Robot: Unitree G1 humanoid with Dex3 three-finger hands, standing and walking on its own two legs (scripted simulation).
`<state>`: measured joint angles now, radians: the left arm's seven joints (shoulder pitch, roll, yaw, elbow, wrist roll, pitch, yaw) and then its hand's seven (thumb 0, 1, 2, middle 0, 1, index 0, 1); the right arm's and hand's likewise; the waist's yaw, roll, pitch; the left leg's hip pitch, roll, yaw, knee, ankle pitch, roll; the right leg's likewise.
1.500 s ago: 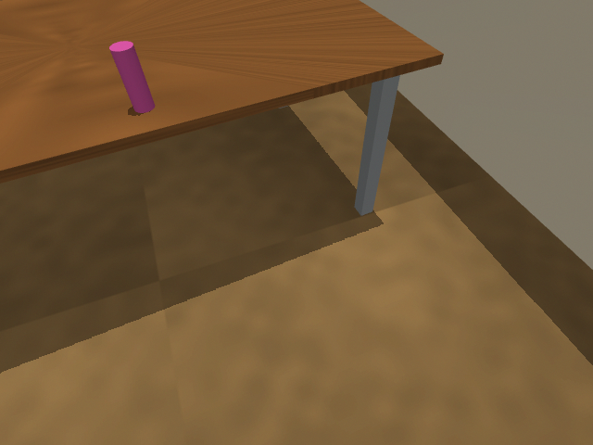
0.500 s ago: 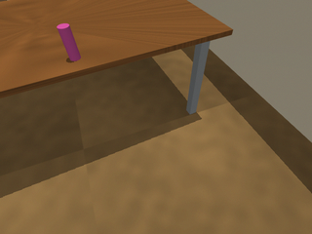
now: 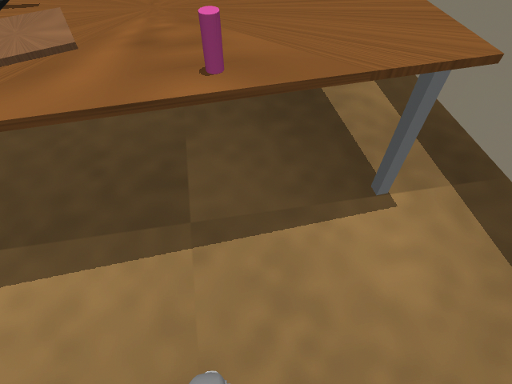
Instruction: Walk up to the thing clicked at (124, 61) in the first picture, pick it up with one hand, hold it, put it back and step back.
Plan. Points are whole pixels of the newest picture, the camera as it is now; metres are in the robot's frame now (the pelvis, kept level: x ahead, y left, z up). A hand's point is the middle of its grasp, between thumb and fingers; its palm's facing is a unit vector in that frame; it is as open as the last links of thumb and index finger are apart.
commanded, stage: walk up
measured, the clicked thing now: (212, 41) +0.91 +0.14 +0.07
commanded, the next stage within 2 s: none
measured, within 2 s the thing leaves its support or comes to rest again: neither
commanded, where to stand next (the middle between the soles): +0.25 +0.18 m, yaw +15 degrees
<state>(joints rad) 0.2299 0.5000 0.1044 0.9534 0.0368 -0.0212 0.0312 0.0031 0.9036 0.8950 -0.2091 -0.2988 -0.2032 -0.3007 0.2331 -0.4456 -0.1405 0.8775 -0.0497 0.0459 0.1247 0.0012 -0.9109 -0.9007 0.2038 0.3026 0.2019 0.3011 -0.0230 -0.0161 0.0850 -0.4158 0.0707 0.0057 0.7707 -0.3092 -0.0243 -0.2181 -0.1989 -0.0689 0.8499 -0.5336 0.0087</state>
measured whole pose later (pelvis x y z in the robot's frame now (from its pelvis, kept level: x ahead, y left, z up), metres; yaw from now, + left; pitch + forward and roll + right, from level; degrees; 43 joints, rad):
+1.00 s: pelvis +0.19 +0.21 +0.01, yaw +17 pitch -2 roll +0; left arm 0.23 0.40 0.04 0.88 0.01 0.03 -0.01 0.00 0.91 0.90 -0.21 -0.30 -0.20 -0.30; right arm 0.24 -0.37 -0.02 0.81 0.00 -0.04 -0.01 0.00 -0.90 -0.90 0.21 0.30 0.21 0.30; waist 0.01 -0.04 0.13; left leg -0.32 -0.04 0.02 0.67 -0.31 0.06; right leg -0.44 -0.05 0.00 0.86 -0.36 -0.03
